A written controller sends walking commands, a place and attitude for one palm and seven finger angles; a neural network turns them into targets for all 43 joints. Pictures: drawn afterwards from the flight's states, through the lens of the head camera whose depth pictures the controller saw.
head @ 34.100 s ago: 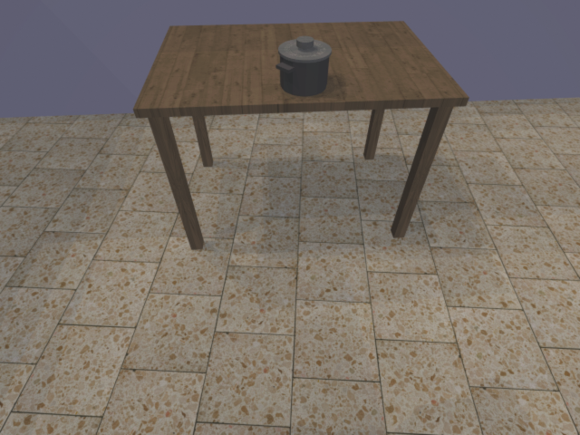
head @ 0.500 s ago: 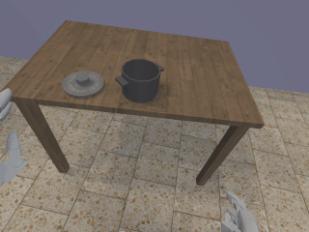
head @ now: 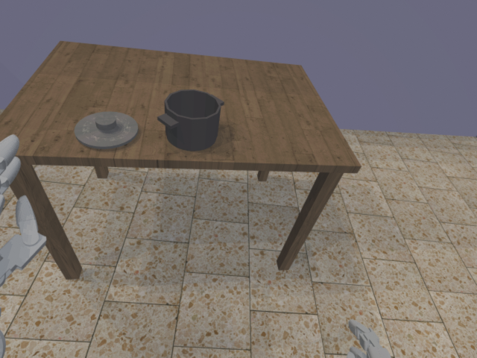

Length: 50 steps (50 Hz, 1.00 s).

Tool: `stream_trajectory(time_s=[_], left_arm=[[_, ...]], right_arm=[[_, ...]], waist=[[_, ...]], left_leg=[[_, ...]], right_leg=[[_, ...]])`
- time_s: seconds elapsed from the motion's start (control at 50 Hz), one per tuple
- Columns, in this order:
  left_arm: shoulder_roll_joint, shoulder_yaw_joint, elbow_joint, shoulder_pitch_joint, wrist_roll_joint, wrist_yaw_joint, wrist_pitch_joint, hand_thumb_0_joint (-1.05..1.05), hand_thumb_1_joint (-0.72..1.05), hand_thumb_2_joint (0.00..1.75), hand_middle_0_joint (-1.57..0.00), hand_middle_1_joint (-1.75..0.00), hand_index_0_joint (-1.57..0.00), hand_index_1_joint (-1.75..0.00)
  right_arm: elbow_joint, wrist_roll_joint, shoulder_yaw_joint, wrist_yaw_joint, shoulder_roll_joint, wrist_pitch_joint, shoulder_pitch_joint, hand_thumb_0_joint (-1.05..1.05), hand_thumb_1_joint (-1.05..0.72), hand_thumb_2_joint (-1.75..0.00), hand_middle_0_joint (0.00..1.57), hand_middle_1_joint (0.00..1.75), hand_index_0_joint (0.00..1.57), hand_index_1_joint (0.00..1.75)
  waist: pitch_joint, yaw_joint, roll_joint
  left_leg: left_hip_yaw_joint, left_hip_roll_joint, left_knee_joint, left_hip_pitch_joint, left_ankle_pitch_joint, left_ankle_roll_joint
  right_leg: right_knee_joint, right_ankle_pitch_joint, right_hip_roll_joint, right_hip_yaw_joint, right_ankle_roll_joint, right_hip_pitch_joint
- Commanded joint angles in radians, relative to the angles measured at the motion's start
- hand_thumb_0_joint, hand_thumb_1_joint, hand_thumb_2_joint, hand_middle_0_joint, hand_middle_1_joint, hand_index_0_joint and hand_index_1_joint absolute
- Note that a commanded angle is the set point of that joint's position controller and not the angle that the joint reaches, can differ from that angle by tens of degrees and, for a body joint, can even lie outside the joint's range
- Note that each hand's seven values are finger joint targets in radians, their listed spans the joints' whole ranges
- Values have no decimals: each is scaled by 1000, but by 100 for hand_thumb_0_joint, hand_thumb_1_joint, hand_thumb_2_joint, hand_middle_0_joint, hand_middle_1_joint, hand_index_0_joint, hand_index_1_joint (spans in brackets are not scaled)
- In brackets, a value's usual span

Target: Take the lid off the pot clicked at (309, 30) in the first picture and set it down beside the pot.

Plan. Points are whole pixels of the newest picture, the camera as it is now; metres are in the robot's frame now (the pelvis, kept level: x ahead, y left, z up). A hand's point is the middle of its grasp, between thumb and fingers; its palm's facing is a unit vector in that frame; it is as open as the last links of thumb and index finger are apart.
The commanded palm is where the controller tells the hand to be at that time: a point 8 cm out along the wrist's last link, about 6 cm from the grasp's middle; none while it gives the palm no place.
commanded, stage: stop stepping back and stand still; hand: left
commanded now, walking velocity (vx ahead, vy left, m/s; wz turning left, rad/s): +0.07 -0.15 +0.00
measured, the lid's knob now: (105, 122) +0.69 +0.37 -0.03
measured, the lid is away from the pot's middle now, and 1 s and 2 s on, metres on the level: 0.23 0.23 0.23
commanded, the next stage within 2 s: let the arm hang, fingers relaxed in 1.60 s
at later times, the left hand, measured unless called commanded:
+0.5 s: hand out of the picture +0.16 +0.28 +0.14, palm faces +0.22 -0.87 -0.44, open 7.4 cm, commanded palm none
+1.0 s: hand out of the picture -0.02 +0.18 -0.19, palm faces +0.08 -0.98 -0.19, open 7.2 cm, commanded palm none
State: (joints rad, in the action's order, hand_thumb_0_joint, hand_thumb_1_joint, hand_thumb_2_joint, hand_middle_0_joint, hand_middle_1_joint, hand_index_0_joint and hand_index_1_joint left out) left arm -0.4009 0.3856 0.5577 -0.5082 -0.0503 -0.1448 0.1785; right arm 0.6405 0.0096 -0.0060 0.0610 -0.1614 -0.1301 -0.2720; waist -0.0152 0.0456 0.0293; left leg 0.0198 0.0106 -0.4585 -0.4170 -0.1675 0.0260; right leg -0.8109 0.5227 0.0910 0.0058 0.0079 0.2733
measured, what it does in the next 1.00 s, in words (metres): steps on the spot: right foot, then left foot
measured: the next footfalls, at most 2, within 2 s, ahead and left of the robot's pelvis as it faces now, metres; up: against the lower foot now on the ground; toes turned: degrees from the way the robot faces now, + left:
right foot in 0.10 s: -0.02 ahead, -0.08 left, +0.00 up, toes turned -6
left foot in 0.28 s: +0.03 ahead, +0.10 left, +0.00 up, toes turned +5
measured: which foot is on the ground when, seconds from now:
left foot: down 0.00-0.08, up 0.10-0.26, down 0.28-1.00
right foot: up 0.00-0.08, down 0.10-0.28, up 0.30-0.78, down 0.80-1.00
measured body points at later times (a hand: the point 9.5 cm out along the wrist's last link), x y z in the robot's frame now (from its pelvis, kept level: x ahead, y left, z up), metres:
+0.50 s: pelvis -0.04 +0.06 +0.01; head -0.03 +0.10 +0.45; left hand +0.14 +0.33 +0.16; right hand +0.10 -0.16 -0.07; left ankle -0.01 +0.14 -0.74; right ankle -0.05 -0.09 -0.68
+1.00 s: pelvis -0.02 -0.01 -0.01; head +0.01 +0.01 +0.44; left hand -0.02 +0.23 -0.18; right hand -0.06 -0.26 -0.15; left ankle -0.01 +0.09 -0.74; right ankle -0.03 -0.15 -0.74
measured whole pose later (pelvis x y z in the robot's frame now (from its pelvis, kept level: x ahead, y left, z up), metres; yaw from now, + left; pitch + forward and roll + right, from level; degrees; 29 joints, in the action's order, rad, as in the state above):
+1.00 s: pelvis -0.02 -0.01 -0.01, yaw +4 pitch +1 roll -2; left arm -0.19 0.04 -1.04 -0.28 0.01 -0.02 -0.04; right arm 1.02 0.02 0.06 0.03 -0.18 0.03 -0.41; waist 0.03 0.04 0.00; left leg 0.00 0.02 -0.65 -0.35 -0.31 0.03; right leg -0.57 0.34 0.00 0.00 -0.02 0.26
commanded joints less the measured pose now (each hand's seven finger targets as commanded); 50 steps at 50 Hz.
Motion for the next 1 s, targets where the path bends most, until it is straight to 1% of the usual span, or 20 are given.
stream_trajectory(time_s=[0.0, 0.06, 0.1, 0.12, 0.16, 0.22, 0.24, 0.3, 0.4, 0.42, 0.44, 0.52, 0.66, 0.7, 0.76, 0.78, 0.82, 0.88, 0.94, 0.98], left_arm=[[-165, 68, 357, -232, -9, 13, 44, 0, 90, 90, -20, -30, -20, -30], [-221, 111, 407, -154, 5, 24, 37, 0, 90, 90, -20, -30, -20, -30], [-221, 150, 307, -3, -21, 7, 15, 0, 90, 90, -20, -30, -20, -30], [-168, 121, 179, 35, -29, 8, 4, 0, 90, 90, -20, -30, -20, -30], [-135, 72, 129, 50, -16, 14, 3, 0, 90, 90, -20, -30, -20, -30], [-129, 58, 192, 105, 0, 3, 42, 0, 90, 90, -20, -30, -20, -30], [-122, 53, 267, 80, -3, -4, 64, 0, 90, 90, -20, -30, -20, -30], [-188, 103, 373, -20, -15, 14, 69, 0, 90, 90, -20, -30, -20, -30], [-147, 78, 428, -193, 10, -8, 40, 0, 90, 90, -20, -30, -20, -30], [-147, 83, 395, -205, 10, -14, 35, 0, 90, 90, -20, -30, -20, -30], [106, -283, -534, 55, 130, 93, -119, 0, 90, 90, -20, -30, -20, -30], [118, -313, -685, 184, 110, 146, -203, 0, 90, 90, -20, -30, -20, -30], [90, -335, -1144, 317, 78, 165, -213, 0, 90, 90, -20, -30, -20, -30], [78, -338, -1265, 246, 72, 167, -212, 0, 90, 90, -20, -30, -20, -30], [-24, -320, -1378, 151, 73, 137, -186, 0, 90, 90, -20, -30, -20, -30], [-13, -307, -1368, 202, 77, 133, -190, 0, 90, 90, -20, -30, -20, -30], [59, -310, -1402, 301, 75, 123, -177, 0, 90, 90, -20, -30, -20, -30], [120, -324, -1458, 355, 72, 114, -184, 0, 90, 90, -20, -30, -20, -30], [174, -346, -1518, 228, 52, 129, -193, 0, 90, 90, -20, -30, -20, -30], [170, -352, -1562, 210, 57, 129, -190, 0, 90, 90, -20, -30, -20, -30]], right_arm=[[-199, 23, 46, -23, -136, -59, 153, 0, -90, -90, 20, 30, 20, 30], [-158, 18, 66, -13, -152, 0, 99, 0, -90, -90, 20, 30, 20, 30], [-146, 24, 35, -5, -143, 37, 119, 0, -90, -90, 20, 30, 20, 30], [-150, -8, 50, 0, -130, 31, 111, 0, -90, -90, 20, 30, 20, 30], [-172, -21, 54, 22, -168, 27, 171, 0, -90, -90, 20, 30, 20, 30], [-160, -19, 15, 43, -151, -20, 171, 0, -90, -90, 20, 30, 20, 30], [-189, -17, 26, 41, -173, -47, 157, 0, -90, -90, 20, 30, 20, 30], [-186, 9, 33, 8, -139, -88, 128, 0, -90, -90, 20, 30, 20, 30], [-168, -4, 23, -23, -140, -76, 146, 0, -90, -90, 20, 30, 20, 30], [-170, 0, 22, -18, -137, -70, 140, 0, -90, -90, 20, 30, 20, 30], [50, 9, 118, -58, -262, -63, 103, 0, -90, -90, 20, 30, 20, 30], [-1, 28, 107, -38, -273, 84, -113, 0, -90, -90, 20, 30, 20, 30], [103, 34, 83, -35, -229, 106, -10, 0, -90, -90, 20, 30, 20, 30], [147, 29, 88, -38, -227, 120, -11, 0, -90, -90, 20, 30, 20, 30], [183, 6, 68, -45, -88, 130, -57, 0, -90, -90, 20, 30, 20, 30], [181, 11, 77, -48, -88, 141, -44, 0, -90, -90, 20, 30, 20, 30], [232, 15, 88, -46, -87, 145, -107, 0, -90, -90, 20, 30, 20, 30], [312, 7, 77, -40, -54, 140, -211, 0, -90, -90, 20, 30, 20, 30], [325, 20, 77, -17, -139, 129, -178, 0, -90, -90, 20, 30, 20, 30], [346, 11, 72, -17, -116, 122, -132, 0, -90, -90, 20, 30, 20, 30]], waist=[[-172, -64, -273], [-123, -17, 78], [-68, 3, 77], [-4, 6, 222], [189, 2, 148], [135, 0, -216], [69, -21, -462], [-3, -16, -187], [-30, -41, -289], [-28, -38, -293], [68, 84, -303], [-112, 61, 66], [-26, -15, -303], [-21, -53, -225], [22, -61, 94], [73, -42, -5], [26, 2, 142], [41, 56, 52], [45, -22, -180], [83, -48, -202]], left_leg=[[96, 104, 332, 40, -387, -97], [-94, -60, -405, 182, -191, -76], [-39, -47, -818, 28, -206, -48], [66, 10, -795, 28, -288, -30], [87, 81, -633, 58, -271, -16], [-8, 60, 100, 170, -295, 14], [272, 219, 200, 306, -296, 66], [616, 376, 289, 215, -278, 140], [177, 226, 279, 130, -227, 46], [162, 218, 301, 117, -259, 35], [213, 230, 81, 114, 23, 79], [359, 307, 36, 405, 230, 170], [202, 207, 194, 26, -223, 95], [158, 151, 151, -115, -376, 53], [-29, -50, -292, -205, -339, -15], [-36, -38, -386, -118, -337, -15], [-4, 8, -464, -65, -277, -4], [6, 44, -111, 185, -151, 8], [293, 227, 167, 104, -191, 94], [197, 165, 157, 55, -114, 67]], right_leg=[[269, 2, 49, 107, 34, -264], [581, -143, -252, -99, 145, 76], [589, -157, -398, -98, 216, 232], [666, 208, -423, -203, 185, 365], [654, 246, -400, -252, 191, 461], [287, 46, -209, -46, 96, 186], [44, 17, -80, 46, 31, 281], [-298, -8, -79, -86, 2, 321], [-73, -172, -92, 28, -9, 134], [-12, -164, -81, 50, -8, 94], [-113, -75, -152, -18, -9, 299], [-393, -44, -116, -59, -45, 515], [14, -95, -142, -10, -44, 105], [167, -197, -72, 35, -33, -132], [578, 144, -345, -414, 109, -140], [639, 126, -403, -432, 153, 2], [577, -26, -327, -374, 171, 26], [457, -163, -259, -172, 113, 134], [283, -193, -102, 7, 18, 44], [321, -281, -115, -9, 21, -42]])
